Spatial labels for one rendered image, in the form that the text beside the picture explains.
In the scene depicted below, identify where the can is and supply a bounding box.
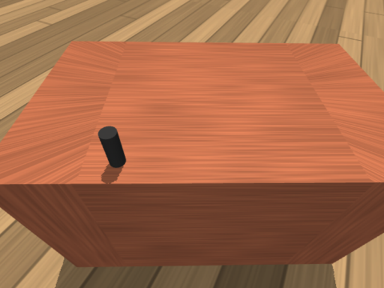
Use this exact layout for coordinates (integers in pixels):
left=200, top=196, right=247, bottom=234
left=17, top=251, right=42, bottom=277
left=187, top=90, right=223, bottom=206
left=98, top=126, right=126, bottom=168

